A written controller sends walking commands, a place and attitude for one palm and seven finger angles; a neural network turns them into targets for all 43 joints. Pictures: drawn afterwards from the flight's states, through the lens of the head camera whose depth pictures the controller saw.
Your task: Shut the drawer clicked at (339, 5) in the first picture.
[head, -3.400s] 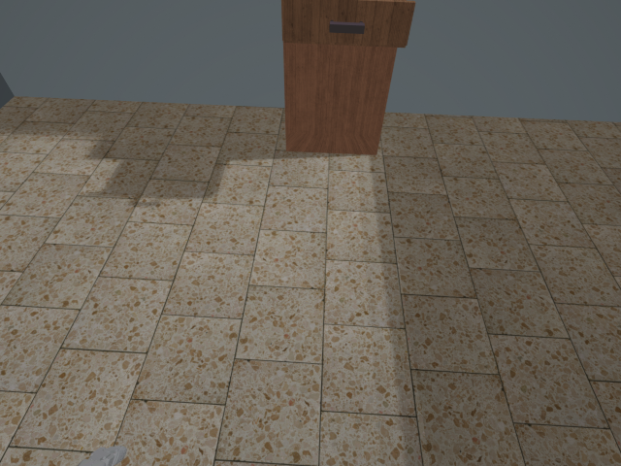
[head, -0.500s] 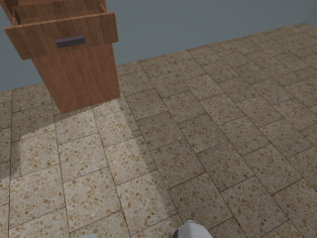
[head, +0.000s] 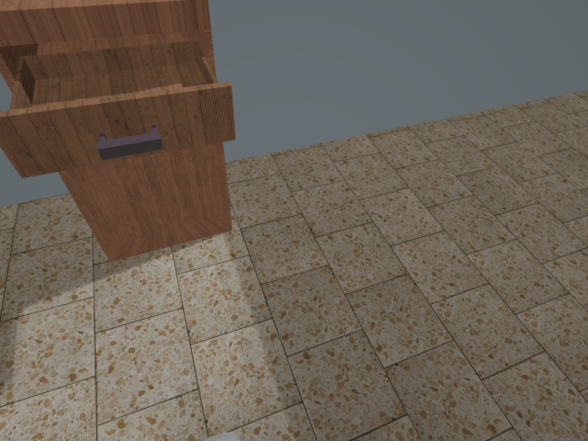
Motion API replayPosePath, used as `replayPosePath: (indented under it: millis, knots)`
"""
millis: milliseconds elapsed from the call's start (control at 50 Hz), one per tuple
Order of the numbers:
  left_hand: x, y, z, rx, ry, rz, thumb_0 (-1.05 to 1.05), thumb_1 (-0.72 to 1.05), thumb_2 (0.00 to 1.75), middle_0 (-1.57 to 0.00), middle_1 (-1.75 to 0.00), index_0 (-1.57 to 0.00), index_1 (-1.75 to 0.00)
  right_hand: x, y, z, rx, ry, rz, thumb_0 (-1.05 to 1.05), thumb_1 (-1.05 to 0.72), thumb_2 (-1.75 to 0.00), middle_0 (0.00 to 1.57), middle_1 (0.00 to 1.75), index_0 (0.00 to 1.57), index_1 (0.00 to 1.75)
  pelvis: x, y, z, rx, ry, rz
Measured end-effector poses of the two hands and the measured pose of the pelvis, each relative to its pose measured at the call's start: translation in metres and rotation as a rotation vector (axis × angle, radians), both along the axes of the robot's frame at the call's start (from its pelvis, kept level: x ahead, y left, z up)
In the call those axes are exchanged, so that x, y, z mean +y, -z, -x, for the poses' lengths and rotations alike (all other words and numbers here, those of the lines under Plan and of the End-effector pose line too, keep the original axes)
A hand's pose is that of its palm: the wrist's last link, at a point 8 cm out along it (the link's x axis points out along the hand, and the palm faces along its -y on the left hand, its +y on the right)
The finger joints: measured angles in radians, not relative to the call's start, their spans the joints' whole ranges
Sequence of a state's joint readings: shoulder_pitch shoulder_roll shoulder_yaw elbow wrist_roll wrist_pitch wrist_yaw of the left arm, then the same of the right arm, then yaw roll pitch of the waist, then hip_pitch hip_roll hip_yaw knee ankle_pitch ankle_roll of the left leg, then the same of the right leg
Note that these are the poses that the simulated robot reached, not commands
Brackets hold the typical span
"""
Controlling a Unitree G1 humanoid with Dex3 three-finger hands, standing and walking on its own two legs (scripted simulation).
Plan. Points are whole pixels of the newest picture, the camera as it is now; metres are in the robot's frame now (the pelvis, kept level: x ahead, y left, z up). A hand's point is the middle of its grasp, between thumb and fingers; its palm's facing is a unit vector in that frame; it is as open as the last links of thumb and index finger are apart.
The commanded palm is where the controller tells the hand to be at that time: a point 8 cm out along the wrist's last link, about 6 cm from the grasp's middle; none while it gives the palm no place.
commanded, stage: walk to a spot facing it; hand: left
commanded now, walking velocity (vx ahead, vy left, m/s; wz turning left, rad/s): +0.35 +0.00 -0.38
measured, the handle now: (130, 139) +0.63 +0.40 +0.01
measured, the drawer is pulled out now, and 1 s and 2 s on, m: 0.29 0.29 0.29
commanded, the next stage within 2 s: turn to face it in 0.28 s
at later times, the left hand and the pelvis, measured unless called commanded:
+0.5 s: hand (237, 319) +0.35 +0.13 -0.16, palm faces -0.24 -0.94 -0.26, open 7.4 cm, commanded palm none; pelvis +0.19 -0.03 -0.01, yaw -13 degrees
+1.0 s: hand (199, 337) +0.31 +0.20 -0.17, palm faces +0.09 -0.98 -0.19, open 7.4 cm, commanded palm none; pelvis +0.23 +0.00 +0.00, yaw +3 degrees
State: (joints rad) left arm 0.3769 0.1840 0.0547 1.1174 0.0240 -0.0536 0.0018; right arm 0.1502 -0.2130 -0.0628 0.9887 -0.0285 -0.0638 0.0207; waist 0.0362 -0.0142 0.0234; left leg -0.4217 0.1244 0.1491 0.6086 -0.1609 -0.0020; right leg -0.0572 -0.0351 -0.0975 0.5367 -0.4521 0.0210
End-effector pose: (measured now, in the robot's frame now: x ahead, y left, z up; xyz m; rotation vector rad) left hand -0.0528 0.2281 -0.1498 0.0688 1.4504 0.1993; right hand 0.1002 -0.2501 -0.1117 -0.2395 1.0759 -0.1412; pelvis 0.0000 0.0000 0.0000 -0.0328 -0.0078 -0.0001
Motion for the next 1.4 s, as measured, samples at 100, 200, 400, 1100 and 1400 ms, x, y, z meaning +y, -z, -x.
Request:
replayPosePath:
  millis: [100, 200, 400, 1100, 1400]
  knots:
    - [0.016, -0.002, -0.050, 0.040, 0.042, 0.020, 0.01, 0.91, 0.90, -0.20, -0.30, -0.20, -0.30, 0.026, -0.004, -0.028, -0.019, 0.039, -0.016, 0.00, -0.92, -0.90, 0.20, 0.30, 0.20, 0.30, 0.017, -0.006, -0.042, -0.016, 0.050, -0.016]
    - [0.025, -0.018, -0.136, -0.045, 0.112, 0.008, 0.01, 0.91, 0.90, -0.20, -0.30, -0.20, -0.30, 0.035, -0.004, -0.012, 0.078, 0.162, -0.033, -0.01, -0.95, -0.90, 0.20, 0.30, 0.21, 0.30, 0.022, -0.019, -0.081, -0.012, 0.103, -0.028]
    - [-0.010, -0.031, -0.324, -0.196, 0.320, -0.027, 0.01, 0.91, 0.90, -0.20, -0.30, -0.20, -0.30, 0.034, 0.018, 0.028, 0.336, 0.369, -0.123, 0.00, -0.93, -0.90, 0.20, 0.30, 0.21, 0.30, -0.002, -0.013, -0.157, -0.008, 0.220, -0.053]
    - [0.043, -0.028, -0.326, -0.175, -0.024, -0.110, 0.01, 0.91, 0.90, -0.20, -0.30, -0.20, -0.30, 0.005, -0.007, -0.200, 0.171, 0.003, 0.015, 0.00, -0.91, -0.90, 0.20, 0.30, 0.21, 0.30, -0.001, -0.017, -0.236, 0.022, -0.095, 0.002]
    - [-0.006, -0.051, -0.310, -0.280, -0.120, -0.205, 0.01, 0.91, 0.90, -0.20, -0.30, -0.20, -0.30, -0.033, 0.023, -0.246, 0.153, -0.147, -0.052, 0.00, -0.90, -0.90, 0.21, 0.30, 0.21, 0.30, -0.050, -0.008, -0.228, 0.013, -0.256, -0.041]
